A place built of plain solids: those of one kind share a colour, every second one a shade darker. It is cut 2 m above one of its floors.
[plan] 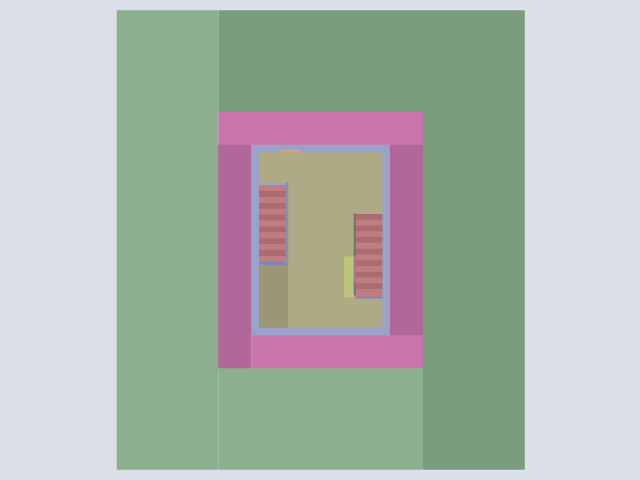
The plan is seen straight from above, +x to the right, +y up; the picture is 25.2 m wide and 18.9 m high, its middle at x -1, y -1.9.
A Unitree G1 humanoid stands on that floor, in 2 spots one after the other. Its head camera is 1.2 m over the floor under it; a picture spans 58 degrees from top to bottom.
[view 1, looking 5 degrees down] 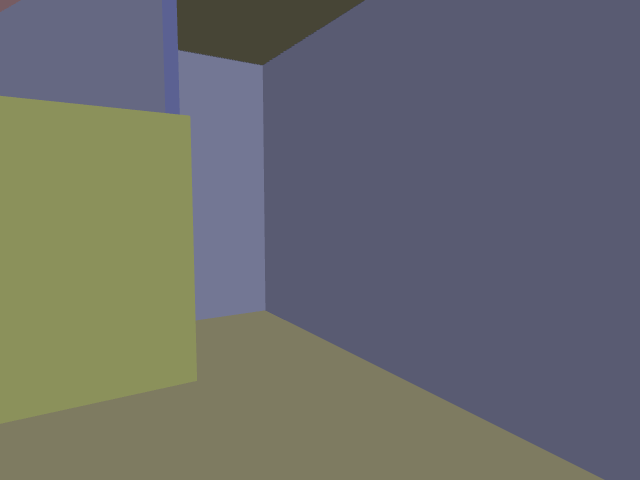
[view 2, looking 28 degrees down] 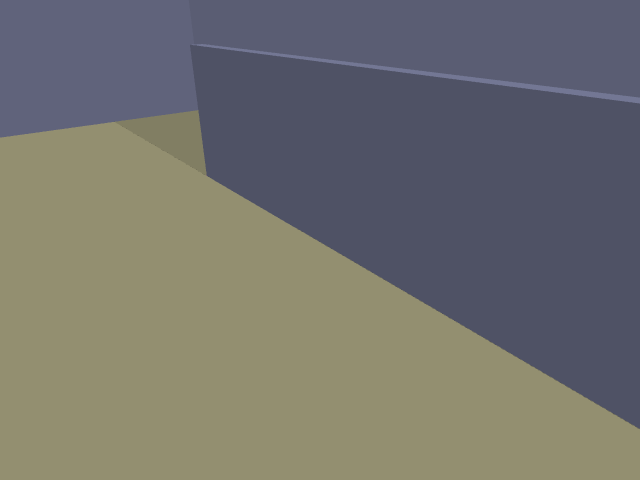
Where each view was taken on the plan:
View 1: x -2.88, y -3.36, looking -32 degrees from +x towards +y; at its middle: wall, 3.78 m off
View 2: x -0.85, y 0.34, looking -129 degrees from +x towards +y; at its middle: wall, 2.52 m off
